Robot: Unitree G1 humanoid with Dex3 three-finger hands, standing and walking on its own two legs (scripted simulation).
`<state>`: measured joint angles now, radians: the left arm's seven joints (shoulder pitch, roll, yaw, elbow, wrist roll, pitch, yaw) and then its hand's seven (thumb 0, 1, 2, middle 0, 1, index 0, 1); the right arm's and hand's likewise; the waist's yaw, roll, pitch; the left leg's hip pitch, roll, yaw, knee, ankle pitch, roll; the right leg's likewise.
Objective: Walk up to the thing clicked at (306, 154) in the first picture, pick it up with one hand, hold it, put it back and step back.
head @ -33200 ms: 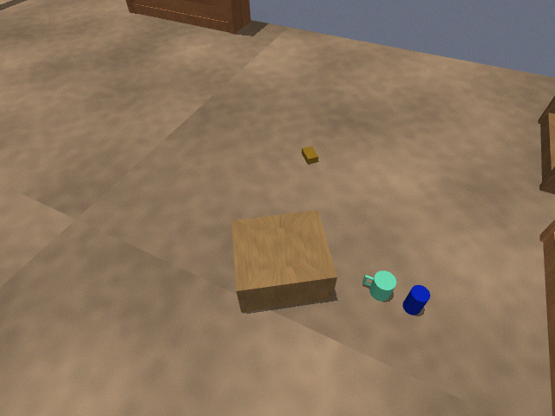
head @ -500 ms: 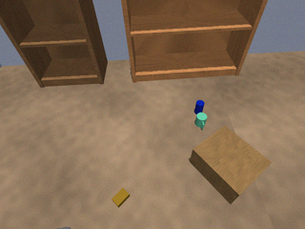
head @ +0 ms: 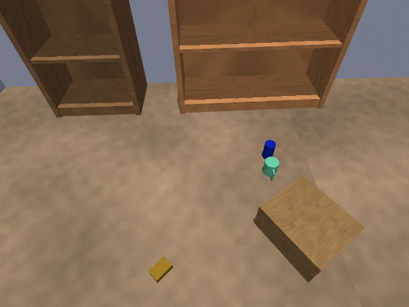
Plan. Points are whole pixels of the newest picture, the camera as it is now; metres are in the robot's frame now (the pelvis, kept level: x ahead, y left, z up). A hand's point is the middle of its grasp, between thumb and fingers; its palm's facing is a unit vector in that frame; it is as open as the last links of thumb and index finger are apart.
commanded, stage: walk up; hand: left
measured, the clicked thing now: (160, 269) +0.42 +0.25 -0.76
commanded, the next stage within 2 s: stand in 0.52 s
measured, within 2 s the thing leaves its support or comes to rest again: neither
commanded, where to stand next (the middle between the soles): +0.04 +0.01 m, yaw +1 degrees
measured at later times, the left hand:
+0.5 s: hand out of the picture +0.09 +0.25 -0.16, palm faces +0.01 -0.95 -0.32, open 7.4 cm
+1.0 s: hand out of the picture +0.09 +0.26 -0.16, palm faces -0.01 -0.94 -0.34, open 7.4 cm
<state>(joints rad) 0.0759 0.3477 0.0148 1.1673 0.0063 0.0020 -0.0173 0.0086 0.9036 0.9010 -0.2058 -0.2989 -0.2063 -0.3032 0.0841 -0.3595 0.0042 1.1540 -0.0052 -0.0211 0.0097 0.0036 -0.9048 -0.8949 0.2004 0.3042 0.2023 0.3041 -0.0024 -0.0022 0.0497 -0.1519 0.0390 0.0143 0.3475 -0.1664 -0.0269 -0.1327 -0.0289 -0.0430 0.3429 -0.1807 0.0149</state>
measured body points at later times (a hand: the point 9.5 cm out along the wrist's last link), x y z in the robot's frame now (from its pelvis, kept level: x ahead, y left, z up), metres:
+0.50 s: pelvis +0.01 +0.00 +0.00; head +0.02 +0.01 +0.45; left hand +0.09 +0.30 -0.14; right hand +0.09 -0.30 -0.13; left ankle +0.01 +0.14 -0.75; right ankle +0.00 -0.13 -0.75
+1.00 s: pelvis +0.01 +0.01 +0.00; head +0.02 +0.01 +0.45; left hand +0.09 +0.31 -0.13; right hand +0.10 -0.29 -0.13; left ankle +0.01 +0.14 -0.75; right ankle +0.00 -0.13 -0.75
